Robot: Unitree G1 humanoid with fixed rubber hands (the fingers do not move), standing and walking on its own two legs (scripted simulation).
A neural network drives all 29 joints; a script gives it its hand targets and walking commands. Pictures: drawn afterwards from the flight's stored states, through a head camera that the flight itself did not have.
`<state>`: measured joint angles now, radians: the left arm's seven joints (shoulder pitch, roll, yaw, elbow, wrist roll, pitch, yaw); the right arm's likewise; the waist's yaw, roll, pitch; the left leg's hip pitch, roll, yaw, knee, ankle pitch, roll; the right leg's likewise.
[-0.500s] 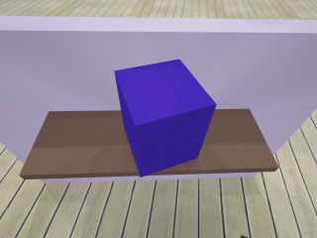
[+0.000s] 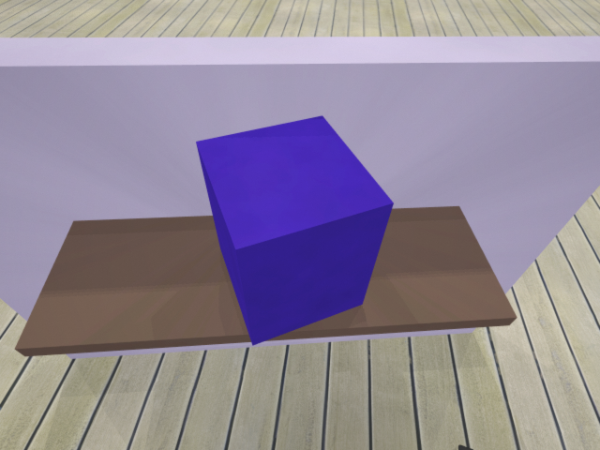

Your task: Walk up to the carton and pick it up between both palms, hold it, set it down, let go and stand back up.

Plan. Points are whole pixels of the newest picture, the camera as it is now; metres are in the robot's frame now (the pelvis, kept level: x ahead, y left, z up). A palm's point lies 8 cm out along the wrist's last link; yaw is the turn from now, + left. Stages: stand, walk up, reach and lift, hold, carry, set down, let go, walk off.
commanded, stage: walk up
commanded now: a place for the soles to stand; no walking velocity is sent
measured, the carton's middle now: (287, 231) +0.42 +0.02 +0.04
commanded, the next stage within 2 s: reach and lift in 0.30 s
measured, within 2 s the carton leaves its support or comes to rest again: neither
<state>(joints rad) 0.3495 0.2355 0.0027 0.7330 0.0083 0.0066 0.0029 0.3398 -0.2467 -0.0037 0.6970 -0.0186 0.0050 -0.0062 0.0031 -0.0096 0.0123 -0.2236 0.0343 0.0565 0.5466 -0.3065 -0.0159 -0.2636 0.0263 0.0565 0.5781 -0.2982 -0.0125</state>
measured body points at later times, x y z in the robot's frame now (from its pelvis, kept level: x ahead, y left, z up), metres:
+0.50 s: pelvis -0.02 +0.00 -0.01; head +0.02 +0.00 +0.44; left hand +0.17 +0.24 -0.10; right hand +0.13 -0.26 -0.12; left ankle -0.01 +0.13 -0.73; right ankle +0.01 -0.11 -0.73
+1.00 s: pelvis +0.01 -0.01 +0.01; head +0.01 +0.00 +0.46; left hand +0.16 +0.22 -0.07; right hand +0.16 -0.25 -0.07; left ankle -0.01 +0.13 -0.73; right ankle +0.01 -0.11 -0.73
